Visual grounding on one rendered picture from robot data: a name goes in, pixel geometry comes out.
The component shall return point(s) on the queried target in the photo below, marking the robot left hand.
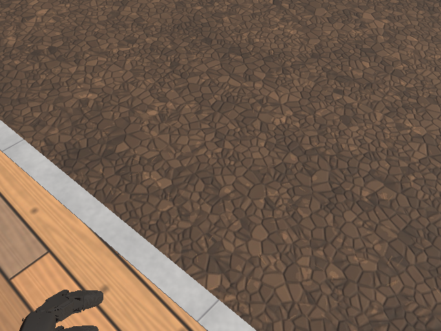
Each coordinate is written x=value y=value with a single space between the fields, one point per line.
x=59 y=307

